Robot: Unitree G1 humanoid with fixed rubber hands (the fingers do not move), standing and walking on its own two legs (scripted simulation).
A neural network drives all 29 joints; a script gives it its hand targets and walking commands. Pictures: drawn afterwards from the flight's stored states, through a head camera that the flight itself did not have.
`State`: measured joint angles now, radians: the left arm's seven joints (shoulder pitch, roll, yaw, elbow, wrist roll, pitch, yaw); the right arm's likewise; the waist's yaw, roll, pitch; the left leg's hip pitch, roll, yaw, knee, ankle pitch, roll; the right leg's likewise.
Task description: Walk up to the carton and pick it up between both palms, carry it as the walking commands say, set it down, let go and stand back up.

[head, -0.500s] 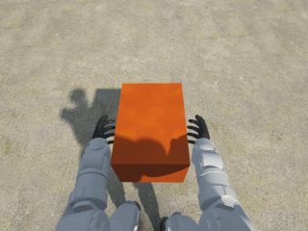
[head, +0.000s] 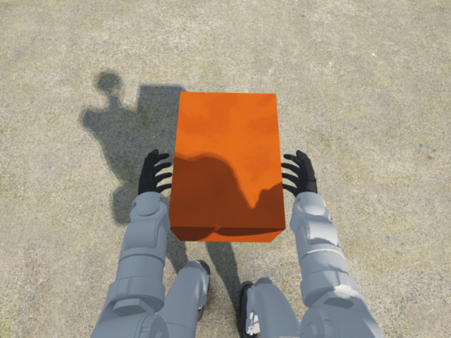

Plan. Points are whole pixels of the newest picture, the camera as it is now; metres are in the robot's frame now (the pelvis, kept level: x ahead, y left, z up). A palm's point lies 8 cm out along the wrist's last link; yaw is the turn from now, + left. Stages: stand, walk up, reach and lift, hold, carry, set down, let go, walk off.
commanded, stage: set down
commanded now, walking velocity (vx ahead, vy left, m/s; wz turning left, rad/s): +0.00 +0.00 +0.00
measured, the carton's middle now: (226, 169) +0.43 +0.04 -0.16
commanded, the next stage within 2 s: none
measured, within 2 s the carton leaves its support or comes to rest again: neither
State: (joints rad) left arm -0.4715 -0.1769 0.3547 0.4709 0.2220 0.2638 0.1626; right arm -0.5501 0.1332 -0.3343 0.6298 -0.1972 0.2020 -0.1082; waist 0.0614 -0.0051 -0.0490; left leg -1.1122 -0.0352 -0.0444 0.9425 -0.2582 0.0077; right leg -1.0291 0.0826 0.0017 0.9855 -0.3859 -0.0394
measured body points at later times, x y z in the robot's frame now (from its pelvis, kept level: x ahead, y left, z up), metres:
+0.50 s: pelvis -0.04 +0.00 -0.10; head +0.15 +0.02 +0.30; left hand +0.38 +0.17 -0.17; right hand +0.41 -0.12 -0.16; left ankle +0.09 +0.11 -0.66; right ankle +0.03 -0.10 -0.66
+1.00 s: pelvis -0.05 +0.00 -0.17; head +0.22 +0.00 +0.20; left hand +0.41 +0.17 -0.26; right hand +0.44 -0.12 -0.26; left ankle +0.09 +0.11 -0.66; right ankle +0.03 -0.10 -0.66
